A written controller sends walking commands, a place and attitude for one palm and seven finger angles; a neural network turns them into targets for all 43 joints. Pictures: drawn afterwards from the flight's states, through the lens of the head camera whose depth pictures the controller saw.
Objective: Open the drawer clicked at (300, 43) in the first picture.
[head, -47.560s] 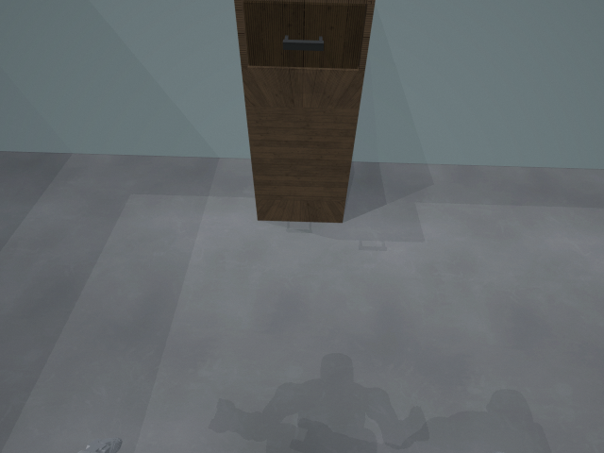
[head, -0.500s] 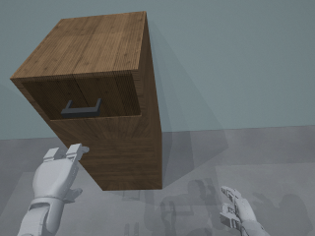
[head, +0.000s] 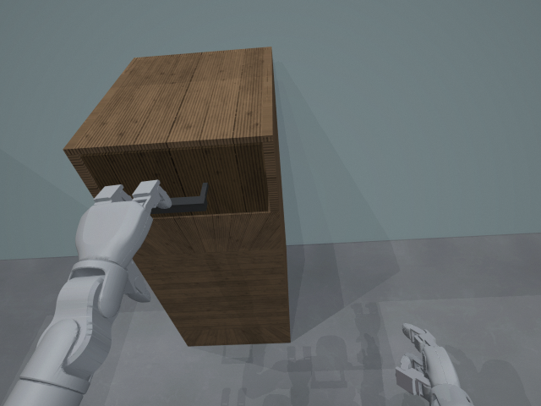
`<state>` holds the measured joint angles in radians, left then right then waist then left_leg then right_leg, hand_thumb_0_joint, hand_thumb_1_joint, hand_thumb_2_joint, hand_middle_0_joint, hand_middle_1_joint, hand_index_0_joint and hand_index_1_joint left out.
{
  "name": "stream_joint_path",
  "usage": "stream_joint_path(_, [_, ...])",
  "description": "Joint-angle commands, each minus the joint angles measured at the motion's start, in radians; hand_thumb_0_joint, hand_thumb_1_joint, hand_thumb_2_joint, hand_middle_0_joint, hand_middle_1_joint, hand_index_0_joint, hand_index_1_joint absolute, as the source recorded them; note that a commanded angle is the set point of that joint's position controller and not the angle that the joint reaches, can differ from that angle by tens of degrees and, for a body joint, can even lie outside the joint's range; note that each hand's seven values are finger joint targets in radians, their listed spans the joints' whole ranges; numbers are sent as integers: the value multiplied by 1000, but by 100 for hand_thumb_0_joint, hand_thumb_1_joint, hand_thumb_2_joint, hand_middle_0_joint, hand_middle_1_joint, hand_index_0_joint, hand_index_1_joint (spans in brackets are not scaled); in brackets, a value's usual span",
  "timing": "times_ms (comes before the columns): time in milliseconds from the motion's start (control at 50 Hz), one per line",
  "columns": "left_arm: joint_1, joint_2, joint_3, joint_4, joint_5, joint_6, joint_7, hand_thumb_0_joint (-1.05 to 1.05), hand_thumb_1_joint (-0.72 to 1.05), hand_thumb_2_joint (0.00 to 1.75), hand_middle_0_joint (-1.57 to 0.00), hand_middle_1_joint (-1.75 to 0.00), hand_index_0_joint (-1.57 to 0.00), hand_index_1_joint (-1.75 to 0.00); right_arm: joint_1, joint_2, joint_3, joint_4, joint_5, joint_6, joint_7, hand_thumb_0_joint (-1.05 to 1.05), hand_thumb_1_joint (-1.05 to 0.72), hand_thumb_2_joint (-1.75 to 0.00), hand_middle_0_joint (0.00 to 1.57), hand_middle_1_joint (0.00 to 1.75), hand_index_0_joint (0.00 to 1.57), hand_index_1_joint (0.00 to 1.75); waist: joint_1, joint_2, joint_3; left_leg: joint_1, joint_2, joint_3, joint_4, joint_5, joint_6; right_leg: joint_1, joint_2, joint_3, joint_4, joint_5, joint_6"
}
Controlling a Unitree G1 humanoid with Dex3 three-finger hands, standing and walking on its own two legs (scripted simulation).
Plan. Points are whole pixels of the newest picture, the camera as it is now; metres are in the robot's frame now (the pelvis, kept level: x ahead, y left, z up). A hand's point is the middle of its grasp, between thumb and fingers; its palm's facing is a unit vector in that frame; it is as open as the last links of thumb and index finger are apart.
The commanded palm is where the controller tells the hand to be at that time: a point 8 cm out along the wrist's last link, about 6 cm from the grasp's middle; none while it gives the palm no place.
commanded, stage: raise the hand with hooked fingers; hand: left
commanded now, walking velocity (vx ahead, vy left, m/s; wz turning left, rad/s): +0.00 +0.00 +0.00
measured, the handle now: (178, 197) +0.47 +0.26 +0.04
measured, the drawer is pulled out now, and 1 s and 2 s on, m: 0.00 0.00 0.00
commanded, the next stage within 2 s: move the hooked fingers above the handle in 0.58 s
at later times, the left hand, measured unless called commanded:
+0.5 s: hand (121, 226) +0.31 +0.26 +0.14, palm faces +0.09 -0.08 -0.99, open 13.8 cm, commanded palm +0.27 +0.26 +0.21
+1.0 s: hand (129, 217) +0.32 +0.25 +0.14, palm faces +0.08 -0.04 -1.00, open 13.8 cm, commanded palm +0.30 +0.25 +0.20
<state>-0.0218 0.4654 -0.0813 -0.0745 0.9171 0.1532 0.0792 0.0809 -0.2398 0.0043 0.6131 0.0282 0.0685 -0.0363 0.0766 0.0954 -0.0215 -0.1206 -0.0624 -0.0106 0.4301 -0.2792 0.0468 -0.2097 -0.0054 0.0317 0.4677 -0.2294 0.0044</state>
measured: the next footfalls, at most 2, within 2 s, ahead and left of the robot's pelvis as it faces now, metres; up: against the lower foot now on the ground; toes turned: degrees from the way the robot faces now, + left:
none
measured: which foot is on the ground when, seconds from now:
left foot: down 0.00-1.00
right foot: down 0.00-1.00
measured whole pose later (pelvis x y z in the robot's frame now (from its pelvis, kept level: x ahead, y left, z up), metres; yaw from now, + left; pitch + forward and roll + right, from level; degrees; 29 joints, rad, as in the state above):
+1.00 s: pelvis +0.01 -0.03 +0.00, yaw +2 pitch +1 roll +0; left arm -0.21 0.57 0.02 0.09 0.86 0.05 -0.06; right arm 0.11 -0.27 0.01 0.62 0.04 0.09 -0.02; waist 0.08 0.10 -0.01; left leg -0.14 -0.03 -0.06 0.38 -0.25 0.01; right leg -0.21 0.02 -0.02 0.40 -0.20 -0.03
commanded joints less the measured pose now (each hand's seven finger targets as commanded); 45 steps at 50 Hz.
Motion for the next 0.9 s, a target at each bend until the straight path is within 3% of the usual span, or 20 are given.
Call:
stream_joint_path(0, [-370,249,167,-135,3,28,-12,0,-50,30,-30,-120,-30,-120,-151,-96,-16,-146,6,-31,3,0,-90,-90,20,30,20,30,9,-42,-119,-46,51,-14,-116,309,-34,146,16,-46,-65,153,-54])
stream_joint_path(140, [-569,241,99,-135,-17,42,-129,0,-50,30,-30,-120,-30,-120,-134,-105,-6,-163,9,-26,20,0,-90,-90,20,30,20,30,-11,-10,-183,7,62,-41,-124,342,-48,142,18,-60,-75,131,-58])
stream_joint_path(160, [-582,267,118,-126,-18,35,-140,0,-50,30,-30,-120,-30,-120,-122,-110,-9,-160,6,-27,21,0,-90,-90,20,30,20,30,-10,-12,-190,12,62,-46,-124,355,-48,145,19,-59,-81,141,-59])
stream_joint_path(240, [-446,231,109,-91,-31,11,-189,0,-50,30,-30,-120,-30,-120,-98,-113,-8,-168,7,-22,38,0,-90,-90,20,30,20,30,1,-43,-176,2,70,-47,-119,404,-54,144,18,-67,-82,153,-59])
stream_joint_path(260, [-441,251,129,-113,-34,-2,-192,0,-50,30,-30,-120,-30,-120,-93,-117,-12,-166,6,-18,41,0,-90,-90,20,30,20,30,2,-52,-172,5,74,-51,-122,414,-56,140,20,-67,-86,156,-58])
stream_joint_path(360, [-481,326,216,-219,-42,-73,-154,0,-50,30,-30,-120,-30,-120,-82,-117,-19,-174,-1,-34,48,0,-90,-90,20,30,20,30,18,-28,-233,19,69,-65,-110,471,-58,164,22,-61,-78,188,-60])
stream_joint_path(440, [-510,326,240,-252,-54,-105,-93,0,-50,30,-30,-120,-30,-120,-67,-108,-24,-158,-2,-56,52,0,-90,-90,20,30,20,30,26,27,-261,28,62,-77,-102,484,-70,157,20,-63,-74,182,-63])
stream_joint_path(500, [-465,317,245,-206,-60,-89,-67,0,-50,30,-30,-120,-30,-120,-62,-115,-33,-140,1,-56,54,0,-90,-90,20,30,20,30,23,-1,-249,18,56,-54,-91,504,-71,155,19,-58,-80,226,-62])
stream_joint_path(520, [-458,304,235,-192,-62,-73,-65,0,-50,30,-30,-120,-30,-120,-71,-117,-31,-139,6,-54,57,0,-90,-90,20,30,20,30,18,16,-240,8,55,-52,-93,498,-73,157,20,-58,-78,218,-64])
stream_joint_path(620, [-406,235,156,-138,-68,-7,-101,0,-50,30,-30,-120,-30,-120,-87,-130,-30,-147,15,-34,57,0,-90,-90,20,30,20,30,-2,-31,-213,-9,53,-34,-98,448,-63,155,16,-67,-84,214,-59])
stream_joint_path(640, [-426,243,144,-153,-59,-2,-115,0,-50,30,-30,-120,-30,-120,-85,-126,-27,-152,14,-36,59,0,-90,-90,20,30,20,30,3,-57,-245,-7,48,-26,-95,445,-54,172,11,-67,-79,226,-56])
stream_joint_path(700, [-438,293,168,-137,-41,-4,-136,0,-50,30,-30,-120,-30,-120,-97,-133,-23,-155,11,-22,46,0,-90,-90,20,30,20,30,-5,-93,-232,-25,41,-10,-97,383,-32,178,11,-57,-89,225,-50])
stream_joint_path(720, [-432,291,181,-130,-55,-10,-134,0,-50,30,-30,-120,-30,-120,-99,-135,-19,-158,13,-18,41,0,-90,-90,20,30,20,30,-10,-82,-214,-32,41,-16,-95,365,-30,175,14,-55,-91,212,-53])
stream_joint_path(740, [-469,321,199,-137,-36,-27,-137,0,-50,30,-30,-120,-30,-120,-89,-127,-16,-153,9,-26,40,0,-90,-90,20,30,20,30,1,-109,-252,-35,34,-9,-89,383,-25,202,8,-55,-82,238,-50])
stream_joint_path(780, [-463,350,234,-119,-43,-55,-130,0,-50,30,-30,-120,-30,-120,-88,-127,-19,-150,5,-21,27,0,-90,-90,20,30,20,30,4,-118,-246,-39,29,-2,-87,376,-17,210,10,-49,-86,259,-45])
stream_joint_path(820, [-477,397,291,-95,-58,-82,-112,0,-50,30,-30,-120,-30,-120,-84,-127,-17,-144,4,-18,19,0,-90,-90,20,30,20,30,5,-89,-242,-55,24,-2,-85,354,-16,224,7,-36,-89,255,-47])
stream_joint_path(840, [-500,389,284,-95,-53,-95,-108,0,-50,30,-30,-120,-30,-120,-81,-114,-15,-145,4,-26,20,0,-90,-90,20,30,20,30,13,-83,-261,-59,17,0,-78,365,-14,240,2,-35,-80,276,-44])
stream_joint_path(860, [-483,410,313,-55,-55,-104,-99,0,-50,30,-30,-120,-30,-120,-76,-117,-21,-132,3,-23,14,0,-90,-90,20,30,20,30,10,-94,-239,-64,20,6,-75,363,-13,229,5,-31,-83,285,-43])
stream_joint_path(880, [-477,394,301,-43,-59,-108,-95,0,-50,30,-30,-120,-30,-120,-82,-116,-20,-134,5,-20,11,0,-90,-90,20,30,20,30,9,-76,-225,-73,17,11,-75,353,-13,221,4,-29,-87,282,-41])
